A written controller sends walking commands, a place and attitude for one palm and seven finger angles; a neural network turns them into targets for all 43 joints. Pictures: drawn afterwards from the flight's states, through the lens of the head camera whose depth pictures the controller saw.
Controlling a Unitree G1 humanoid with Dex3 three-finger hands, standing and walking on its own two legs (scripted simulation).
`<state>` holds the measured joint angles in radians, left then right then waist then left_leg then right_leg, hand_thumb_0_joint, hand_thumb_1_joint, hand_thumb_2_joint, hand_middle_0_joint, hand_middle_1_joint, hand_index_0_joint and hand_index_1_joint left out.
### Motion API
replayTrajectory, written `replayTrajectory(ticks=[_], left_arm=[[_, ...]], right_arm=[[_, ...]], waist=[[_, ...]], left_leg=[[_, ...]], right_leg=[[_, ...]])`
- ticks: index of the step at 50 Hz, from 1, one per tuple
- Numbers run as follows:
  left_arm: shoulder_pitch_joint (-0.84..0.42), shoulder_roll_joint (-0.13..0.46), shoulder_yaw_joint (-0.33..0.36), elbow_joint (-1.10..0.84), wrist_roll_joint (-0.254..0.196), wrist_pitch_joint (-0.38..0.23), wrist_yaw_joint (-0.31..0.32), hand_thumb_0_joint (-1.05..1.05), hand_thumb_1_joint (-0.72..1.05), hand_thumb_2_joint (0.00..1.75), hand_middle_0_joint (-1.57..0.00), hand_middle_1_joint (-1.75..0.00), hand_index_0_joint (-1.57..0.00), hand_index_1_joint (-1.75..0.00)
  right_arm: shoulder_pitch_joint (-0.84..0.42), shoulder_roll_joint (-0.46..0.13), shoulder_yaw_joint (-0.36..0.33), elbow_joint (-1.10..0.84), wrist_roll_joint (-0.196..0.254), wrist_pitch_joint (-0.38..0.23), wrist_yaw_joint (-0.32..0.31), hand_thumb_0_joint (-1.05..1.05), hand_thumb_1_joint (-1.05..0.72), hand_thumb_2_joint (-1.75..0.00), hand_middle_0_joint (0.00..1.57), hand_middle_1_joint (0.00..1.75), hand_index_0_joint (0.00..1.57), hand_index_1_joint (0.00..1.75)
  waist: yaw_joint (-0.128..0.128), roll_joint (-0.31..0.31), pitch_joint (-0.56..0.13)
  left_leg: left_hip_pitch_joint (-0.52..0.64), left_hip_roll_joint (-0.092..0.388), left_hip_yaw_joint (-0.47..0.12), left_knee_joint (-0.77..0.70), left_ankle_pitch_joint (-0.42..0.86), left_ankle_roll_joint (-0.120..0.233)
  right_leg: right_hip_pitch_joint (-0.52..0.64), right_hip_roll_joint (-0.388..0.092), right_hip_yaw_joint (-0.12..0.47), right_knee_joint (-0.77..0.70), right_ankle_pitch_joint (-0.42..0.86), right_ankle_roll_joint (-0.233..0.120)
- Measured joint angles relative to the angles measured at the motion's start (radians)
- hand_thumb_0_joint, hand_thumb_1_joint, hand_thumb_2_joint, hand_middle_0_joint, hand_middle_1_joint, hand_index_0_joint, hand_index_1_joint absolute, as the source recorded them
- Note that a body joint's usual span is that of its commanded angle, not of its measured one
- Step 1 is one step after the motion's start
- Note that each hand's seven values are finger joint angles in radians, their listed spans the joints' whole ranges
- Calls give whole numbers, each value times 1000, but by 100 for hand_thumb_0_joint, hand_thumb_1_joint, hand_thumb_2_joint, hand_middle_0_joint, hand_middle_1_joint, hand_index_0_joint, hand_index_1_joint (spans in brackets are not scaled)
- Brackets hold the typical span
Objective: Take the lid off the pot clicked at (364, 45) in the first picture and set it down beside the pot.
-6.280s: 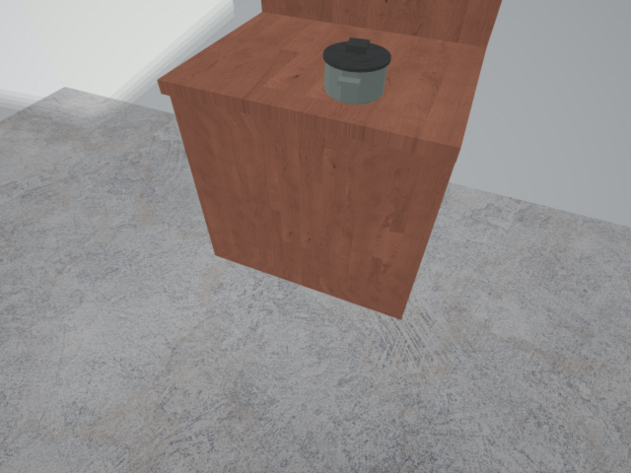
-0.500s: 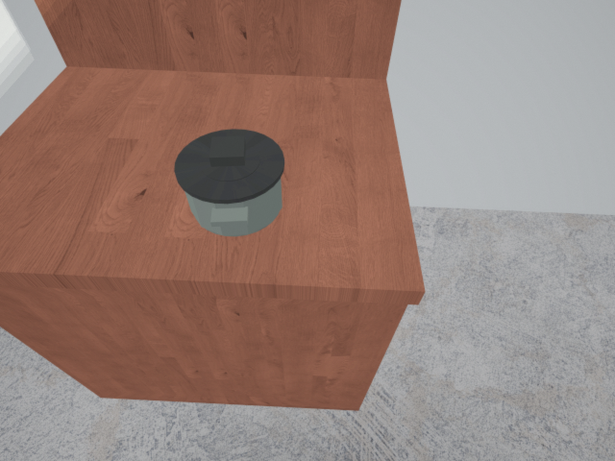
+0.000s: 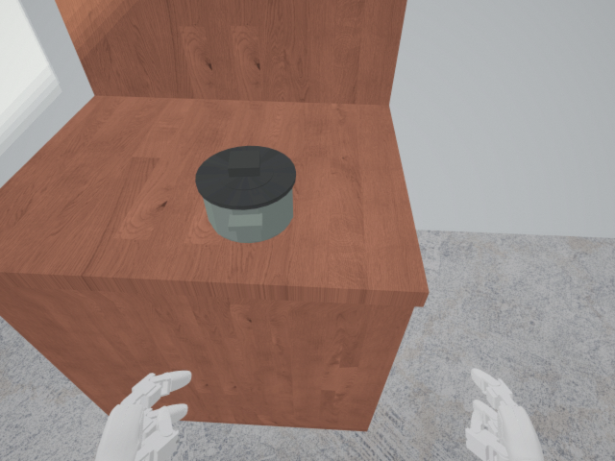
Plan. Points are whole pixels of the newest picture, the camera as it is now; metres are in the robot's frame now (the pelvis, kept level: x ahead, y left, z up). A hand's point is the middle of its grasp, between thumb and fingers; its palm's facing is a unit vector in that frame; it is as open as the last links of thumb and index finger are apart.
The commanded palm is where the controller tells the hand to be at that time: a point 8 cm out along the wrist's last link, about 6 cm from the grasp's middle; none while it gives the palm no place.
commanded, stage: lift the closed hand beside the body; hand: left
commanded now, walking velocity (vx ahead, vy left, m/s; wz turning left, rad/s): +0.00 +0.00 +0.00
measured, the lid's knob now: (244, 163) +0.54 +0.13 +0.12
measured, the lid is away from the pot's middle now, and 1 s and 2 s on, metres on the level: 0.00 0.00 0.00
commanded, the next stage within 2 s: raise the hand higher, near the body in 0.32 s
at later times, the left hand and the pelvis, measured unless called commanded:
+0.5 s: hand (84, 436) +0.14 +0.24 +0.06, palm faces +0.33 -0.86 -0.40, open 3.1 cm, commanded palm +0.08 +0.27 +0.09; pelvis +0.01 +0.00 +0.00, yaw +2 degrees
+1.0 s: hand (67, 384) +0.17 +0.24 +0.12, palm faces +0.36 -0.84 -0.41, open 3.1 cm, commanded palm +0.11 +0.28 +0.15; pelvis +0.01 +0.01 +0.00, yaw +1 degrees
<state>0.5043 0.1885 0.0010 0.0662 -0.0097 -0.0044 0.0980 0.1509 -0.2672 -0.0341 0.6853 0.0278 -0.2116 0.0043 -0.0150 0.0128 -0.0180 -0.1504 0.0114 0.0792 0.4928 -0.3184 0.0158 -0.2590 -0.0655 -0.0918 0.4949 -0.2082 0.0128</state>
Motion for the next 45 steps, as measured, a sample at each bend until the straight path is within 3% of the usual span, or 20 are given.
replayTrajectory(ticks=[7, 14, 23, 34, 45], left_arm=[[88, 25, 22, -161, -13, -21, -16, 1, 91, 90, -80, -95, -80, -96], [115, 46, 67, -251, -17, -12, -5, 1, 90, 90, -109, -127, -109, -127], [159, 79, 147, -360, -7, -22, -5, 1, 90, 90, -126, -146, -126, -146], [188, 104, 186, -452, 8, -66, -2, 1, 90, 90, -130, -150, -130, -150], [160, 112, 209, -525, 4, -97, 0, 1, 90, 90, -130, -150, -130, -150]], right_arm=[[-77, -1, 5, -178, -4, 29, -29, 1, -92, -89, 19, 30, 20, 30], [-38, 46, 57, -171, -21, 49, -43, 1, -91, -89, 20, 30, 20, 30], [57, 98, 84, -68, -34, 58, -33, 1, -90, -89, 20, 30, 21, 30], [73, 50, 31, -37, -30, 23, -43, 2, -91, -89, 20, 30, 20, 30], [26, 39, 16, -78, -27, 6, -45, 2, -91, -89, 20, 30, 20, 30]], waist=[[62, -12, 18], [101, 8, 41], [95, 44, 59], [82, 43, 69], [93, 33, 64]], left_leg=[[0, 15, -24, 14, 1, -7], [39, 16, -45, -7, 6, -8], [81, 11, -35, -29, 2, -3], [88, 8, -15, -32, -4, 3], [98, 11, -12, -27, -12, 4]], right_leg=[[27, 13, -25, -26, 13, -8], [84, 16, -47, -66, 21, -8], [116, 13, -37, -75, 15, 0], [109, 11, -17, -66, 10, 6], [120, 14, -13, -67, 7, 7]])
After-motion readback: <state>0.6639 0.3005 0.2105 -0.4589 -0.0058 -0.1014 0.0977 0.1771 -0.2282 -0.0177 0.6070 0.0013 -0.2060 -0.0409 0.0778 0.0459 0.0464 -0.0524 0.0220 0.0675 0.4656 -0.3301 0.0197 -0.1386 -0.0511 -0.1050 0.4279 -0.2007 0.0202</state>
